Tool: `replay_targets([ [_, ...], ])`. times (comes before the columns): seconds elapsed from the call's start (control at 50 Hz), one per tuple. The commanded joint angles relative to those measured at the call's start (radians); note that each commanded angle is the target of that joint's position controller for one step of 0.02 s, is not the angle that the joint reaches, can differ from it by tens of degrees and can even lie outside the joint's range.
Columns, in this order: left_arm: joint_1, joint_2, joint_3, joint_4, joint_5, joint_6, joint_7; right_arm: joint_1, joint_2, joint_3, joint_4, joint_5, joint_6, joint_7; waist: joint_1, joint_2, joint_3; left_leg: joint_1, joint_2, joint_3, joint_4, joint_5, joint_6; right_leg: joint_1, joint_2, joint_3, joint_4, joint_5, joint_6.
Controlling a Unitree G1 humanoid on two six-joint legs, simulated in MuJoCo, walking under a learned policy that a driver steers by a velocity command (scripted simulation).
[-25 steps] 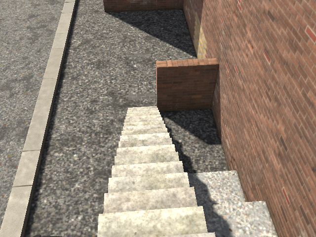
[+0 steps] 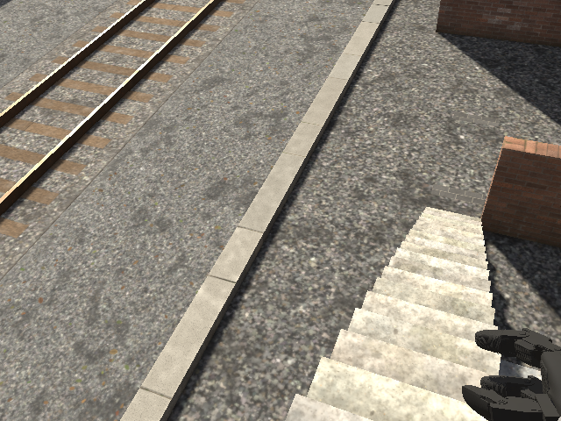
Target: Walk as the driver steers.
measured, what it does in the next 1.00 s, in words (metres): walks ahead, turning right: left foot 0.19 m higher, then right foot 0.19 m lower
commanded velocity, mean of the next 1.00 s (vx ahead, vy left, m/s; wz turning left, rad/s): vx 0.41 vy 0.00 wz -0.34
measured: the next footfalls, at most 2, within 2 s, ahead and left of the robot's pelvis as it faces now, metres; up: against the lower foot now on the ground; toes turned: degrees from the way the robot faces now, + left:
left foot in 0.24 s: -0.01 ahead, +0.25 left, +0.19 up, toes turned +0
right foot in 0.80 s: +0.10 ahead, -0.06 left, +0.00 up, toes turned -16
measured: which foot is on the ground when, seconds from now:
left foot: up 0.00-0.22, down 0.24-0.80, up 0.82-1.00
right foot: down 0.00-0.24, up 0.26-0.78, down 0.80-1.00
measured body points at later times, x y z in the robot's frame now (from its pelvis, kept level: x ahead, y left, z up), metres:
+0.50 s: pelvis +0.00 +0.12 +0.11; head +0.00 +0.12 +0.56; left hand +0.22 +0.38 +0.03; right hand -0.11 -0.14 -0.02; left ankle -0.05 +0.25 -0.52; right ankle +0.09 -0.01 -0.45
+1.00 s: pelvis +0.14 -0.01 -0.02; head +0.14 -0.04 +0.43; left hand +0.15 +0.25 -0.15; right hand +0.11 -0.29 -0.17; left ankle +0.25 +0.12 -0.62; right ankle +0.06 -0.05 -0.71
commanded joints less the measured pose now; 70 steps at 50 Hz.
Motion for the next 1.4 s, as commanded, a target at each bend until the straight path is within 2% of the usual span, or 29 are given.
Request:
replay_targets([
  [0.02, 0.125, 0.233, 0.088, -0.012, -0.003, -0.027, -0.020, -0.219, -0.106, -0.022, -0.159, 0.012, -0.047, -0.021, 0.066, -0.219, -0.041, -0.373, 0.059, -0.067, 0.156, -0.158, 0.032, 0.406, -0.326, 0.502, -0.400, -0.101, -0.215],
  [0.18, -0.156, 0.283, 0.088, 0.035, -0.039, -0.053, -0.045, 0.050, -0.062, 0.028, -0.077, 0.058, -0.055, 0.011, -0.113, -0.219, -0.059, 0.283, 0.175, -0.053, 0.097, -0.357, 0.076, -0.052, -0.264, 0.214, -0.432, 0.123, -0.088],
  [0.22, -0.177, 0.333, 0.104, 0.062, -0.080, 0.009, -0.059, 0.243, -0.074, 0.043, 0.010, 0.062, -0.060, 0.057, -0.205, -0.194, -0.048, 0.772, 0.130, 0.127, -0.461, -0.613, 0.116, -0.267, -0.152, 0.027, -0.401, 0.150, -0.018],
  [0.24, -0.171, 0.340, 0.119, 0.097, -0.078, 0.054, -0.053, 0.402, -0.077, 0.043, 0.085, 0.047, -0.073, 0.068, -0.286, -0.043, 0.019, 0.790, 0.069, 0.142, -0.650, -0.678, 0.146, -0.286, -0.070, -0.003, -0.086, 0.195, -0.034],
  [0.26, -0.264, 0.250, 0.114, 0.010, -0.071, 0.100, -0.038, 0.637, -0.156, 0.038, 0.193, 0.035, -0.085, 0.086, -0.362, 0.412, 0.181, 0.796, 0.177, -0.184, -0.998, -0.252, 0.209, -0.664, 0.092, 0.087, 0.454, -0.452, -0.037],
  [0.28, -0.545, 0.172, 0.126, -0.076, -0.050, 0.098, -0.047, 0.962, -0.282, -0.006, 0.269, 0.098, -0.114, 0.052, -0.589, 0.567, 0.250, 0.793, 0.394, -0.892, -1.359, 0.033, 0.203, -1.060, 0.277, 0.477, 0.599, -0.646, -0.034],
  [0.3, -0.568, 0.118, 0.112, -0.099, -0.074, 0.059, -0.034, 0.896, -0.276, -0.006, 0.253, 0.007, -0.149, 0.001, -0.491, 0.345, 0.244, 0.709, 0.465, -1.012, -1.444, -0.018, 0.157, -1.067, 0.360, 0.730, 0.609, -0.353, -0.037],
  [0.32, -0.369, 0.036, 0.101, -0.040, -0.071, 0.035, -0.017, 0.628, -0.273, -0.007, 0.240, -0.044, -0.167, -0.034, -0.237, 0.404, 0.190, 0.648, 0.488, -0.916, -1.358, -0.089, 0.148, -1.024, 0.385, 0.716, 0.628, -0.225, -0.029],
  [0.36, -0.143, 0.055, 0.128, 0.088, -0.051, 0.060, 0.036, 0.250, -0.142, 0.021, 0.227, -0.066, -0.166, -0.028, 0.012, 0.327, 0.038, 0.430, 0.444, -0.577, -1.235, -0.244, 0.172, -0.692, 0.352, 0.557, 0.710, 0.106, 0.030],
  [0.4, -0.081, 0.079, 0.156, 0.124, -0.059, 0.126, 0.027, 0.060, -0.038, 0.039, 0.202, -0.042, -0.182, -0.014, 0.130, 0.219, -0.057, 0.229, 0.399, -0.343, -1.260, -0.318, 0.194, -0.399, 0.315, 0.425, 0.767, 0.414, 0.076],
  [0.5, -0.279, 0.106, 0.145, 0.108, -0.041, 0.181, -0.006, 0.327, -0.074, 0.034, 0.267, -0.036, -0.212, -0.012, -0.071, -0.031, 0.045, 0.489, 0.408, -0.190, -1.159, -0.327, 0.166, -0.552, 0.278, 0.368, 0.791, 0.440, 0.082],
  [0.66, -0.541, 0.048, 0.126, 0.047, -0.070, 0.148, -0.067, 0.609, -0.124, 0.003, 0.382, -0.097, -0.217, -0.013, -0.257, 0.060, 0.108, 0.747, 0.458, -0.086, -1.197, -0.386, 0.155, -0.431, 0.151, 0.273, 0.031, 0.668, 0.019],
  [0.76, 0.076, 0.153, 0.178, 0.317, -0.083, 0.151, -0.037, 0.410, -0.175, -0.026, 0.370, -0.077, -0.212, 0.058, 0.023, 0.056, -0.024, 0.437, 0.408, 0.228, -0.713, -0.071, 0.077, 0.369, 0.169, 0.037, 0.096, 0.558, -0.027],
  [0.8, 0.064, 0.108, 0.159, 0.329, -0.041, 0.089, -0.040, 0.463, -0.158, -0.045, 0.389, -0.078, -0.176, 0.016, 0.027, -0.102, 0.119, 0.401, 0.280, 0.207, -0.217, -0.184, 0.107, 0.421, 0.101, 0.217, -0.437, 0.466, -0.074],
  [0.82, 0.142, 0.209, 0.138, 0.360, -0.040, 0.067, -0.046, 0.447, -0.065, -0.039, 0.323, -0.069, -0.176, 0.014, -0.053, -0.320, 0.190, 0.048, 0.202, 0.182, 0.032, -0.503, 0.075, 0.499, 0.051, 0.323, -0.029, 1.220, -0.061],
  [0.84, 0.195, 0.216, 0.129, 0.393, -0.117, 0.042, -0.048, 0.500, -0.066, -0.028, 0.298, -0.099, -0.162, -0.002, -0.099, -0.344, 0.142, -0.069, 0.239, 0.121, -0.007, -0.422, 0.065, 0.538, 0.017, 0.411, -0.011, 1.478, -0.042],
  [0.88, 0.148, 0.173, 0.123, 0.364, -0.107, 0.006, -0.055, 0.508, -0.129, -0.049, 0.317, -0.081, -0.148, -0.025, -0.143, -0.151, -0.004, 0.006, 0.256, 0.001, -0.310, -0.070, 0.073, 0.433, -0.068, 0.586, -0.111, 0.958, -0.134],
  [0.9, 0.084, 0.237, 0.135, 0.348, -0.092, -0.002, -0.045, 0.490, -0.105, -0.044, 0.306, -0.073, -0.143, -0.019, -0.169, -0.262, -0.072, -0.020, 0.247, -0.034, -0.348, -0.070, 0.069, 0.395, -0.136, 0.830, -0.163, 0.697, -0.237],
  [0.94, 0.008, 0.169, 0.107, 0.317, -0.057, -0.015, -0.029, 0.313, -0.093, -0.032, 0.270, -0.034, -0.122, -0.020, -0.163, -0.151, 0.010, 0.055, 0.215, -0.049, -0.548, -0.052, 0.031, 0.203, -0.125, 0.873, -0.220, 0.637, -0.314],
  [1.0, 0.069, 0.101, 0.081, 0.377, -0.033, -0.025, -0.017, 0.341, -0.137, -0.054, 0.303, -0.043, -0.113, -0.015, -0.190, -0.065, 0.044, 0.118, 0.204, -0.086, -0.764, 0.304, 0.073, 0.169, -0.018, 0.726, -0.093, 0.503, -0.242],
  [1.08, 0.028, 0.041, 0.056, 0.331, -0.036, -0.012, 0.024, 0.250, -0.049, -0.028, 0.278, -0.046, -0.155, 0.031, -0.171, -0.079, 0.054, 0.407, 0.111, 0.010, -1.047, 0.715, 0.073, -0.089, 0.147, 0.611, -0.032, 0.165, -0.195],
  [1.2, 0.106, 0.017, 0.060, 0.307, -0.024, -0.008, 0.030, 0.253, -0.052, -0.012, 0.289, -0.053, -0.218, 0.046, -0.103, -0.095, 0.151, 0.482, 0.062, 0.046, -1.353, 0.557, 0.094, 0.018, 0.229, 0.572, 0.138, 0.123, -0.190],
  [1.26, 0.013, 0.071, 0.084, 0.304, -0.004, 0.021, 0.014, 0.675, -0.115, -0.053, 0.417, 0.013, -0.212, 0.033, -0.287, -0.126, 0.018, 0.899, 0.147, 0.042, -1.582, 0.600, 0.144, 0.060, 0.244, 0.505, 0.558, 0.581, -0.154],
  [1.28, -0.029, 0.074, 0.093, 0.293, -0.047, 0.011, -0.001, 0.840, -0.136, -0.058, 0.475, -0.009, -0.212, 0.030, -0.371, -0.004, 0.020, 1.056, 0.202, 0.028, -1.695, 0.751, 0.233, -0.096, 0.352, 0.374, 1.063, 0.417, -0.089],
  [1.3, -0.100, 0.015, 0.090, 0.257, -0.053, 0.006, -0.011, 0.879, -0.098, -0.034, 0.485, 0.019, -0.205, 0.045, -0.382, 0.110, 0.053, 1.140, 0.324, -0.077, -1.573, 0.976, 0.269, -0.386, 0.508, 0.259, 1.497, -0.482, -0.069],
  [1.32, 0.053, -0.055, 0.071, 0.185, -0.083, -0.003, -0.005, 0.778, -0.052, 0.012, 0.483, 0.011, -0.216, 0.071, -0.124, 0.175, 0.038, 1.200, 0.417, -0.267, -1.241, 1.610, 0.215, -0.583, 0.418, 0.310, 1.432, -0.461, -0.092],
  [1.34, 0.144, -0.064, 0.057, 0.205, -0.065, 0.004, -0.002, 0.805, -0.051, 0.009, 0.511, -0.005, -0.219, 0.075, -0.095, 0.180, -0.048, 1.279, 0.490, -0.382, -1.267, 1.587, 0.280, -0.660, 0.365, 0.345, 1.371, -0.408, -0.099],
  [1.36, 0.022, 0.014, 0.065, 0.229, -0.022, 0.015, 0.007, 0.818, -0.035, 0.013, 0.506, -0.011, -0.234, 0.073, -0.158, 0.011, 0.029, 1.130, 0.444, -0.384, -1.383, 1.098, 0.328, -0.716, 0.308, 0.341, 1.282, -0.279, -0.110],
  [1.4, -0.124, 0.049, 0.072, 0.208, 0.027, 0.041, 0.009, 0.694, -0.114, -0.007, 0.505, -0.017, -0.274, 0.051, -0.107, 0.014, 0.076, 0.893, 0.441, -0.551, -1.423, 0.629, 0.380, -0.746, 0.211, 0.370, 1.036, -0.038, -0.035],
])
Velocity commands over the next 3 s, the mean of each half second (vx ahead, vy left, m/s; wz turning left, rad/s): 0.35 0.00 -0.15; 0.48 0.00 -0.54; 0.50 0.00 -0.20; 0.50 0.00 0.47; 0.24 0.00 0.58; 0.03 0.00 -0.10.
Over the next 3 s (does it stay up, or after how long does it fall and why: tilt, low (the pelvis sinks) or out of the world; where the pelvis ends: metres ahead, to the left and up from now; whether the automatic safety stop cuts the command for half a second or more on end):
stays up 0.67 -0.20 -0.54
